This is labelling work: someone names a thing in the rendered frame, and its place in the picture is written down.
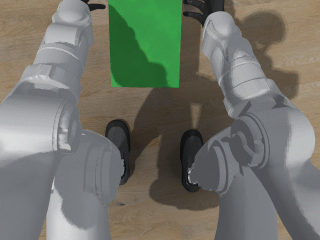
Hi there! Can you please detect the right robot forearm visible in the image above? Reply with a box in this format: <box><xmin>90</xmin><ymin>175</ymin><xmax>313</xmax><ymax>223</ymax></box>
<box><xmin>201</xmin><ymin>11</ymin><xmax>315</xmax><ymax>139</ymax></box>

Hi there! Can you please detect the carton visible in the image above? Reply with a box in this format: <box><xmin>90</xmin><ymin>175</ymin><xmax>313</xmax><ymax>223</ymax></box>
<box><xmin>108</xmin><ymin>0</ymin><xmax>182</xmax><ymax>88</ymax></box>

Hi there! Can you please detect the robot thigh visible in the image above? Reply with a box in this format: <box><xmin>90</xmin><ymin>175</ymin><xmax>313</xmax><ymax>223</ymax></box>
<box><xmin>204</xmin><ymin>136</ymin><xmax>279</xmax><ymax>240</ymax></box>
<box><xmin>46</xmin><ymin>140</ymin><xmax>119</xmax><ymax>240</ymax></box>

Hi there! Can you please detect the robot left thigh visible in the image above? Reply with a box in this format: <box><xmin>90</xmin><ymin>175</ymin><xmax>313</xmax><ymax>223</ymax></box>
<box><xmin>46</xmin><ymin>140</ymin><xmax>119</xmax><ymax>240</ymax></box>

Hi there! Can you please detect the right robot hand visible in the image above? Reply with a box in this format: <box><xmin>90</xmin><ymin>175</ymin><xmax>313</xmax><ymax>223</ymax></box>
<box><xmin>183</xmin><ymin>0</ymin><xmax>225</xmax><ymax>28</ymax></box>

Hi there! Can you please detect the robot right thigh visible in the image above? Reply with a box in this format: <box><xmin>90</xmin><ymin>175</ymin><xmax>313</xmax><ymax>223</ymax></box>
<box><xmin>204</xmin><ymin>136</ymin><xmax>279</xmax><ymax>240</ymax></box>

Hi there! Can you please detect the left robot upper arm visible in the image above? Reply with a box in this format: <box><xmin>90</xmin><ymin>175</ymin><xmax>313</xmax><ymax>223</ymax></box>
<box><xmin>0</xmin><ymin>93</ymin><xmax>83</xmax><ymax>240</ymax></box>

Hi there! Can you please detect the left robot forearm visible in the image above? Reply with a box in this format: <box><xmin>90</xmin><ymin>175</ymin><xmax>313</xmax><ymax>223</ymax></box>
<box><xmin>0</xmin><ymin>0</ymin><xmax>94</xmax><ymax>107</ymax></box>

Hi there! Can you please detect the right robot upper arm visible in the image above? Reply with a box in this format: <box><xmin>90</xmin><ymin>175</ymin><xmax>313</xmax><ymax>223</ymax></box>
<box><xmin>229</xmin><ymin>107</ymin><xmax>320</xmax><ymax>240</ymax></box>

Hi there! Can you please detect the left robot hand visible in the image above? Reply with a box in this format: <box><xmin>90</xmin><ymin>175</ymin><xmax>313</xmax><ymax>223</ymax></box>
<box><xmin>81</xmin><ymin>0</ymin><xmax>106</xmax><ymax>12</ymax></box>

